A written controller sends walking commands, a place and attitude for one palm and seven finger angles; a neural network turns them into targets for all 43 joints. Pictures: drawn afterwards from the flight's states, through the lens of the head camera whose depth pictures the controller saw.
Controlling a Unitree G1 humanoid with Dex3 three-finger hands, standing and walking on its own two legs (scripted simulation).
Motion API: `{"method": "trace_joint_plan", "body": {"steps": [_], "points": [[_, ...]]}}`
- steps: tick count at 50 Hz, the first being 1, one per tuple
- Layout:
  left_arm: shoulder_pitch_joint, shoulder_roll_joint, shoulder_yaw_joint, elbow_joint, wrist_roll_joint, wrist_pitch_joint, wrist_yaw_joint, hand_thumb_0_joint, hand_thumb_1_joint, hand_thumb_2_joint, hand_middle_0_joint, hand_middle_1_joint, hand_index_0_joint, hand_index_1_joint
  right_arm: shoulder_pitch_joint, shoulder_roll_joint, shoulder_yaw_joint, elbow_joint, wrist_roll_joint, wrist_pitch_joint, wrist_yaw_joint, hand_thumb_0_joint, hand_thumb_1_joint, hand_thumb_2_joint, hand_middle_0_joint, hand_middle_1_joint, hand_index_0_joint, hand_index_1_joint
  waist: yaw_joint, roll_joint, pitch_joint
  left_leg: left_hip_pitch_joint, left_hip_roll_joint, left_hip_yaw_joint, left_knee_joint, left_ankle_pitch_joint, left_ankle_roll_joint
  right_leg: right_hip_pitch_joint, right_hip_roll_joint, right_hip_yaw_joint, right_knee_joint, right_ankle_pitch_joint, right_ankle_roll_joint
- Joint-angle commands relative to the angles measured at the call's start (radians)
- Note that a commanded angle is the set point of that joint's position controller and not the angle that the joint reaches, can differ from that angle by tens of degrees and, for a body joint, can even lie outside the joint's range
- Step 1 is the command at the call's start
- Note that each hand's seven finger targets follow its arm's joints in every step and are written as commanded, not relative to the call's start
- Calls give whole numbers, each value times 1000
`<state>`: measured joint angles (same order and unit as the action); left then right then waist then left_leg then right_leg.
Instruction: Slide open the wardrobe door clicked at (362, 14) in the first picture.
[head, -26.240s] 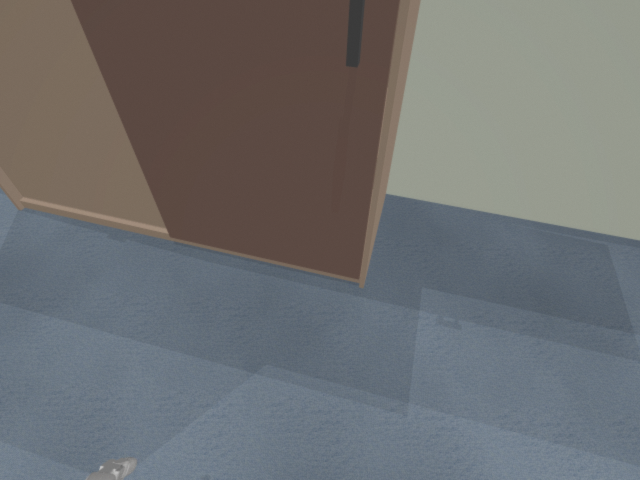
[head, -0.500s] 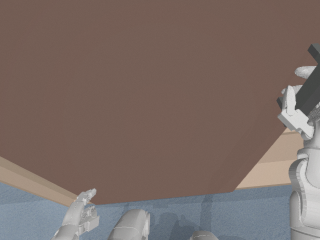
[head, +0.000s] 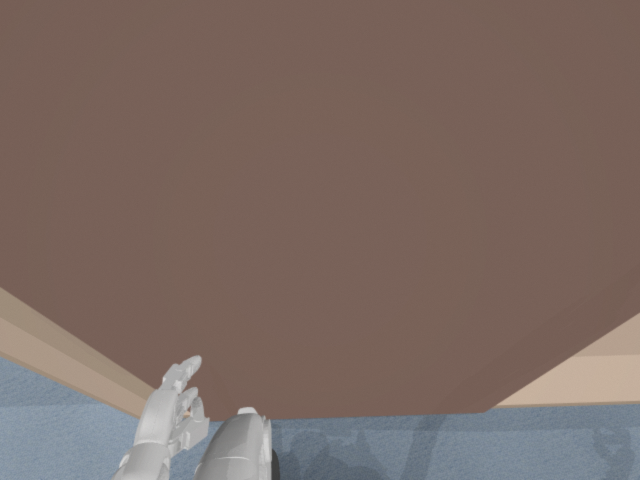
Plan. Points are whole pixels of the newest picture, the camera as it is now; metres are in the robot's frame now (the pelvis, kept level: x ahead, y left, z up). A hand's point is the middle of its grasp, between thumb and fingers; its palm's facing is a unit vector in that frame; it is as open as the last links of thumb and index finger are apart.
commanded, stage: stop walking and hold the door there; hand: right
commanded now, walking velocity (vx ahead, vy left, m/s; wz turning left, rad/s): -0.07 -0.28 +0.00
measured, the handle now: out of the picture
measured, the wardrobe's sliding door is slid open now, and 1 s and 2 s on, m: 0.63 0.63 0.63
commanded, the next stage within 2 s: none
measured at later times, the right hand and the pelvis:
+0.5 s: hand out of the picture +0.25 -0.35 +0.15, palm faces +0.59 +0.78 -0.20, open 6.5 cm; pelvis -0.03 -0.03 +0.00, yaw +3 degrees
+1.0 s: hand out of the picture +0.25 -0.35 +0.15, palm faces +0.54 +0.79 -0.28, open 6.4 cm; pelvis -0.06 -0.03 +0.00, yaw +5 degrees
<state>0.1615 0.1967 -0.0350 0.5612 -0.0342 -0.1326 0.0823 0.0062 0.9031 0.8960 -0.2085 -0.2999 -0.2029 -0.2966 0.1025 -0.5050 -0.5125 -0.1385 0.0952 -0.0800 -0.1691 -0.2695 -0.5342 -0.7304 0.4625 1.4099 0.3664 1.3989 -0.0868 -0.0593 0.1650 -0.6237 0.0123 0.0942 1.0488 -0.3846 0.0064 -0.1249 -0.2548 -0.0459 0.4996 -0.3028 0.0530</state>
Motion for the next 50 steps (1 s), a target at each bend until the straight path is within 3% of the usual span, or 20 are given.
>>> {"method": "trace_joint_plan", "body": {"steps": [1,2,3,5,6,8,10,12,13,14,15,18,22,28,30,33,36,39,45,50], "points": [[-48,133,67,-57,-5,-70,26,0,900,900,-200,-300,-200,-300,-223,-466,-234,-96,-94,-85,36,0,-900,-900,450,1400,450,1400,66,143,-334,526,155,-398,-580,603,92,-223,212,64,716,-134,-82],[-73,115,42,-59,4,-76,38,0,900,900,-200,-300,-200,-300,-266,-548,-296,-95,-100,-97,38,0,-900,-900,450,1400,450,1400,62,108,-311,407,262,-579,-634,703,149,-284,233,97,895,-209,-75],[-62,115,22,-29,29,-87,40,0,900,900,-200,-300,-200,-300,-299,-590,-328,-40,-107,-103,36,0,-900,-900,450,1400,450,1400,58,-17,-240,256,278,-625,-677,732,165,-306,247,116,950,-229,-74],[36,211,115,-38,16,-57,-20,0,900,900,-200,-300,-200,-300,-400,-370,-166,-146,-59,-115,44,0,-900,-900,450,1400,450,1400,89,576,-332,294,362,-896,-847,70,231,-345,293,203,1074,-98,-18],[-5,212,125,-21,5,-56,-34,0,900,900,-200,-300,-200,-300,-404,-335,-170,-135,-49,-125,35,0,-900,-900,450,1400,450,1400,107,580,-294,255,333,-773,-802,-12,227,-338,268,227,1053,-37,-18],[-8,194,121,44,-5,-27,-29,0,900,900,-200,-300,-200,-300,-296,-405,-266,20,-60,-125,29,0,-900,-900,450,1400,450,1400,118,413,-332,195,275,-544,-683,100,164,-214,233,229,755,-119,-53],[-44,182,125,29,-6,-31,-10,0,900,900,-200,-300,-200,-300,-316,-334,-214,-61,-79,-133,22,0,-900,-900,450,1400,450,1400,94,291,-365,266,232,-443,-599,239,105,-116,239,173,266,-205,-99],[-25,192,124,24,0,-53,17,0,900,900,-200,-300,-200,-300,-262,-233,-128,-73,-85,-148,16,0,-900,-900,450,1400,450,1400,101,23,-364,282,71,-289,-346,235,36,21,233,122,-239,97,-105],[-50,199,131,-2,2,-67,25,0,900,900,-200,-300,-200,-300,-230,-186,-68,-104,-69,-159,17,0,-900,-900,450,1400,450,1400,82,-240,-331,169,-23,-186,-121,43,4,87,128,189,-275,307,-108],[-62,151,110,-1,8,-63,25,0,900,900,-200,-300,-200,-300,-144,-52,53,-40,-59,-143,30,0,-900,-900,450,1400,450,1400,111,-357,-303,133,-95,-90,168,-78,-10,75,120,142,-274,605,-85],[-78,145,114,-20,10,-60,15,0,900,900,-200,-300,-200,-300,-201,-112,38,-113,-60,-165,18,0,-900,-900,450,1400,450,1400,114,-435,-260,121,-75,-156,328,-107,-18,-41,42,384,-239,670,-79],[-13,172,125,-1,-12,-12,-26,0,900,900,-200,-300,-200,-300,-138,-128,35,-60,-67,-163,28,0,-900,-900,450,1400,450,1400,98,26,-197,-3,-60,-122,436,-25,-12,-7,9,288,-170,600,-216],[15,152,101,-21,-4,27,-22,0,900,900,-200,-300,-200,-300,-167,-39,132,-131,-68,-128,58,0,-900,-900,450,1400,450,1400,89,-93,-211,4,-17,-107,63,7,2,94,4,241,-155,580,-176],[12,180,77,-23,-6,19,-11,0,900,900,-200,-300,-200,-300,-166,-180,30,-34,-69,-100,61,0,-900,-900,450,1400,450,1400,95,-152,-315,474,-40,2,-781,313,23,108,64,188,-47,641,-24],[-3,174,76,-19,-7,13,-6,0,900,900,-200,-300,-200,-300,-227,-206,8,32,-67,-107,54,0,-900,-900,450,1400,450,1400,114,-73,-363,661,35,-61,-756,436,57,-40,94,168,-11,387,-3],[28,192,99,-4,-25,31,-1,0,900,900,-200,-300,-200,-300,-267,-109,113,141,-35,-86,50,0,-900,-900,450,1400,450,1400,130,140,-333,495,184,-318,-775,347,137,-37,200,121,49,50,-60],[6,197,81,-1,-9,54,12,0,900,900,-200,-300,-200,-300,-311,-140,100,236,-54,-82,33,0,-900,-900,450,1400,450,1400,122,54,-196,261,162,-304,-856,-120,108,-23,189,139,-71,-106,-86],[-28,198,74,-6,-5,66,28,0,900,900,-200,-300,-200,-300,-291,-159,84,284,-65,-88,25,0,-900,-900,450,1400,450,1400,103,-62,-159,346,48,-178,-714,-46,39,-124,91,262,-311,-203,-115],[-17,194,80,-2,-14,71,34,0,900,900,-200,-300,-200,-300,-280,-156,88,382,-64,-93,37,0,-900,-900,450,1400,450,1400,106,-15,-187,454,73,-155,-709,153,22,-144,80,220,-289,-18,-95],[6,222,100,15,-16,79,26,0,900,900,-200,-300,-200,-300,-311,-158,97,474,-64,-99,47,0,-900,-900,450,1400,450,1400,105,105,-204,422,165,-297,-854,183,47,-87,152,157,-127,93,-95]]}}
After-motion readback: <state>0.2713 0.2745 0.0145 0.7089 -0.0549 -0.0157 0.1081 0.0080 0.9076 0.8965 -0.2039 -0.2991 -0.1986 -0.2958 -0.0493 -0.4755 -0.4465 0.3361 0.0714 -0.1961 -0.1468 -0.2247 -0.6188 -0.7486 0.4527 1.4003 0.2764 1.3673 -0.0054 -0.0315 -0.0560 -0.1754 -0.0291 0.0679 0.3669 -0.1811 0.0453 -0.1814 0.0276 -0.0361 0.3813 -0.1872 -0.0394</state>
